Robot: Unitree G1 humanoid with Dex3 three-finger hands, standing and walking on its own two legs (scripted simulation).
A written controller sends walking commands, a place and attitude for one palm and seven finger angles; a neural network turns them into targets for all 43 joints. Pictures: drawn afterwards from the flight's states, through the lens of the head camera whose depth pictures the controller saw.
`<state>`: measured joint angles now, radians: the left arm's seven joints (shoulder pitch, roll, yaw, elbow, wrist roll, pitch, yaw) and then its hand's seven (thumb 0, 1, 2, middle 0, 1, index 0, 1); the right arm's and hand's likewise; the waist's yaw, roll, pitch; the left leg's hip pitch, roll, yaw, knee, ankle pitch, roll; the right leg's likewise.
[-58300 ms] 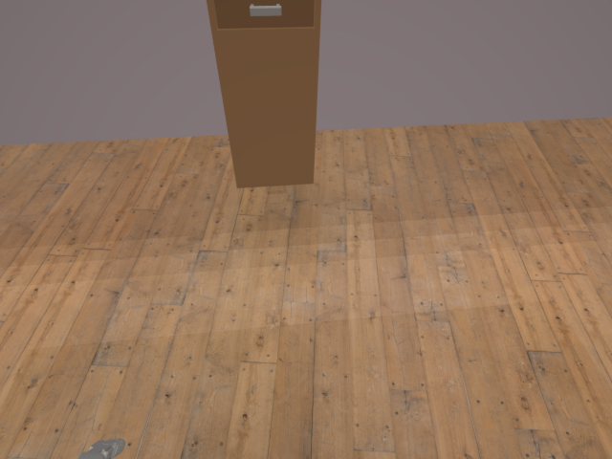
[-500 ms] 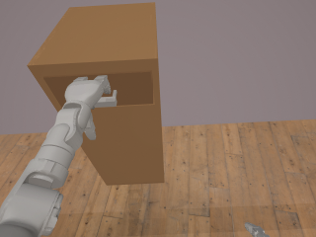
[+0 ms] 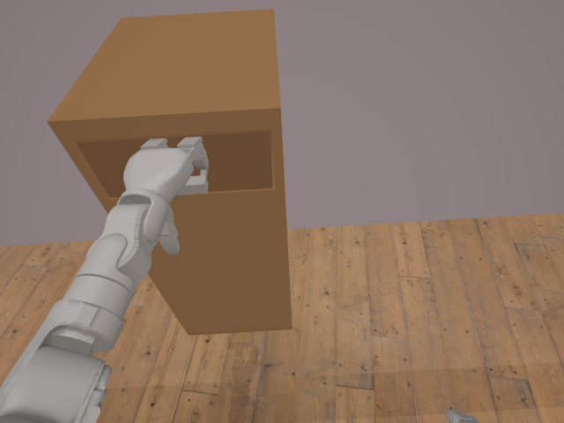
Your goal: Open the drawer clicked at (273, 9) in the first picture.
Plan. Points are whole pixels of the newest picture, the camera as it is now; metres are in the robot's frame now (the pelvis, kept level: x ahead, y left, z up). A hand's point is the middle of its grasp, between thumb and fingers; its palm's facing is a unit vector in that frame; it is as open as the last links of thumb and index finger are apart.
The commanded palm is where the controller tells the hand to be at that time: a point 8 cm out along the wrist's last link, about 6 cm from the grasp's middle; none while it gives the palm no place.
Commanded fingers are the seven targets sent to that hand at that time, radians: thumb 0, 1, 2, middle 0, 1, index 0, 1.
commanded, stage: lower the fingers behind the handle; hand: left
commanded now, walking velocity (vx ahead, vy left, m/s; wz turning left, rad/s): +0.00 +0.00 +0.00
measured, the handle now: (179, 178) +0.52 +0.21 +0.05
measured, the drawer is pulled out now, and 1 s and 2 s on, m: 0.00 0.00 0.00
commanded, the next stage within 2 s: lift the fingers back up to retry in 1.56 s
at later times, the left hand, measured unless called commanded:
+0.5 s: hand (168, 210) +0.41 +0.20 +0.08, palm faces +0.02 -0.08 -1.00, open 13.8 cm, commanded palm +0.39 +0.21 +0.13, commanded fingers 0.00 -0.50 0.30 -0.30 -1.20 -0.30 -1.20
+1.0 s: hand (158, 213) +0.42 +0.22 +0.07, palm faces +0.01 -0.03 -1.00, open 13.9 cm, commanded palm +0.40 +0.21 +0.10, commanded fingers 0.00 -0.50 0.30 -0.30 -1.20 -0.30 -1.20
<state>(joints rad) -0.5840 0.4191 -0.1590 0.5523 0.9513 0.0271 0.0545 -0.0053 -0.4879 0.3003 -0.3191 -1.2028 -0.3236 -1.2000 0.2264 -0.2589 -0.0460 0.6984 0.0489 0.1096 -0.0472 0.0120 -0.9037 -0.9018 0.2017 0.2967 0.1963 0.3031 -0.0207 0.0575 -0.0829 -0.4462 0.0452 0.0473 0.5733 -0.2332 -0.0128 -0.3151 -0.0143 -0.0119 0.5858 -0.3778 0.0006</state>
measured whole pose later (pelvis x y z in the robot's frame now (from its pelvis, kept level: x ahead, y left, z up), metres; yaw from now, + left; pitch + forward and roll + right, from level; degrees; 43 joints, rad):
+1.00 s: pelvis -0.01 +0.00 -0.01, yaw +0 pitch +9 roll +0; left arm -0.65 0.42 -0.13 0.78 1.02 0.04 0.20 0.00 -0.49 0.30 -0.27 -1.23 -0.31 -1.20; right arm 0.29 -0.25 -0.06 0.70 0.03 0.11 -0.03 0.01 -0.90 -0.90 0.20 0.30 0.20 0.30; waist -0.03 0.04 -0.11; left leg -0.57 0.05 0.04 0.66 -0.25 -0.01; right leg -0.44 -0.01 -0.02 0.67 -0.40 0.00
